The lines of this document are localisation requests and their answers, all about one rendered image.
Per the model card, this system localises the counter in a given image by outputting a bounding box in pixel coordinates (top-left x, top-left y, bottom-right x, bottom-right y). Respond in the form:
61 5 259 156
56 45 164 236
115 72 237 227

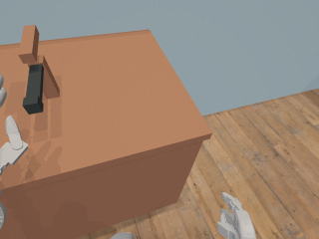
0 25 212 239

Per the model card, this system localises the left robot hand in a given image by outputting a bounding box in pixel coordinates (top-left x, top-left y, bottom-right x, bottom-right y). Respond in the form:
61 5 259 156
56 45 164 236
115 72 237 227
0 74 28 175

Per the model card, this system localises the tap lever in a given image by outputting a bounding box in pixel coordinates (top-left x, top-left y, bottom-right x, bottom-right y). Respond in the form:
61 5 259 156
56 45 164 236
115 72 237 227
22 64 44 115

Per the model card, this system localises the right robot hand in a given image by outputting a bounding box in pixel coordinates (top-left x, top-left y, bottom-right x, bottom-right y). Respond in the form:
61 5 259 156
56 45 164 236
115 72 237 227
217 192 257 239

